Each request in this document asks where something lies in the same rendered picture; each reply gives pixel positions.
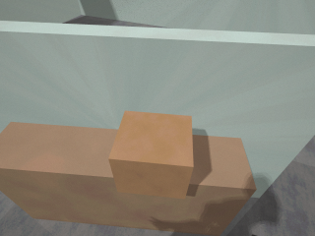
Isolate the pedestal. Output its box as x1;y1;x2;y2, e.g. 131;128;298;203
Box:
0;122;257;236

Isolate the carton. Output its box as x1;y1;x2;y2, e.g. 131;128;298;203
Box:
108;110;194;200

